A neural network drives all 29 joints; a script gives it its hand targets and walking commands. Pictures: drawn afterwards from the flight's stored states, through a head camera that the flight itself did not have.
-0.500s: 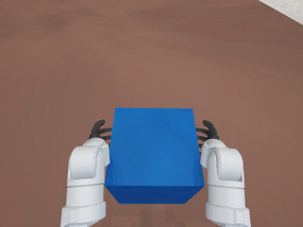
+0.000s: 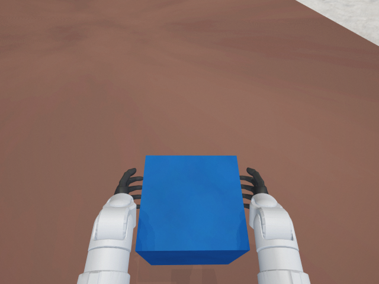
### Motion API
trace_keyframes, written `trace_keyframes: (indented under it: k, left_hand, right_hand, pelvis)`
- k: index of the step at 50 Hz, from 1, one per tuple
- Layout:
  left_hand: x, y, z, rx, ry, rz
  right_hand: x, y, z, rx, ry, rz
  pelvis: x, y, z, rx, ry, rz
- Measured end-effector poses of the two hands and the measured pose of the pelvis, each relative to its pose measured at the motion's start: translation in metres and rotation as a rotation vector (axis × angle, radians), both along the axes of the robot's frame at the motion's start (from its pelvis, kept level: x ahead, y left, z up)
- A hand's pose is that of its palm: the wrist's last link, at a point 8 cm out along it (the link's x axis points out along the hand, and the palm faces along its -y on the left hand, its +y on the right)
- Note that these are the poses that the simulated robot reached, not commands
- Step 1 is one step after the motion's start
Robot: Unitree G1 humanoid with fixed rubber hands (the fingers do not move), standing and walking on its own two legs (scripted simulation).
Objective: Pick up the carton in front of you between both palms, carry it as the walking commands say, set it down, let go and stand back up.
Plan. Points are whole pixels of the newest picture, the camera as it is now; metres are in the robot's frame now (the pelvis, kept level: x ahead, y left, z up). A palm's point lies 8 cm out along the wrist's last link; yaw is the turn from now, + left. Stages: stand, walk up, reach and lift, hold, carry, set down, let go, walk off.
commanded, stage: carry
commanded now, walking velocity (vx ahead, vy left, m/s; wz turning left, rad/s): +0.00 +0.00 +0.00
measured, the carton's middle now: (190, 214) +0.31 +0.00 -0.06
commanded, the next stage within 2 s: hold in 1.12 s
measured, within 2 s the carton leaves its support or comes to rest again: neither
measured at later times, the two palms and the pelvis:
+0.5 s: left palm (117, 217) +0.25 +0.14 +0.05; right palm (267, 217) +0.25 -0.15 +0.05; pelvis -0.05 +0.00 +0.00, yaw +0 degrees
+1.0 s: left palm (120, 224) +0.23 +0.14 +0.05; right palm (273, 225) +0.23 -0.16 +0.05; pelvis -0.06 -0.01 +0.00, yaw +0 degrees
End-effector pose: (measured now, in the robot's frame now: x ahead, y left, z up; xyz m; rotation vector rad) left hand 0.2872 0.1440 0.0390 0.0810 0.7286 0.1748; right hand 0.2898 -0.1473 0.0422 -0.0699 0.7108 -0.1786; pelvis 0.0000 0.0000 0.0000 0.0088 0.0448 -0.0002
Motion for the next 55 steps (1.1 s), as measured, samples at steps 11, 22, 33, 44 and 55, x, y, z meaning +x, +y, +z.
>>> trace_keyframes:
  k: [11, 22, 33, 44, 55]
  left_hand:
    - [-0.016, 0.003, 0.004, -0.018, -0.065, -0.026]
    - [-0.036, 0.001, 0.011, -0.028, -0.068, -0.026]
    - [-0.048, -0.003, 0.008, -0.024, -0.061, -0.028]
    - [-0.053, -0.006, 0.008, -0.025, -0.061, -0.029]
    - [-0.055, -0.009, 0.008, -0.025, -0.061, -0.03]
  right_hand:
    - [-0.017, -0.001, 0.002, 0.019, -0.063, 0.027]
    - [-0.037, -0.004, 0.01, 0.025, -0.066, 0.024]
    - [-0.05, -0.007, 0.007, 0.023, -0.058, 0.02]
    - [-0.055, -0.011, 0.007, 0.024, -0.058, 0.02]
    - [-0.058, -0.014, 0.006, 0.024, -0.058, 0.018]
  pelvis:
    - [-0.026, 0.001, 0.003, -0.004, -0.024, 0.0]
    - [-0.043, -0.001, 0.004, -0.006, -0.026, -0.001]
    - [-0.055, -0.004, 0.004, -0.008, -0.023, -0.003]
    - [-0.06, -0.007, 0.003, -0.007, -0.022, -0.004]
    - [-0.062, -0.01, 0.003, -0.007, -0.022, -0.005]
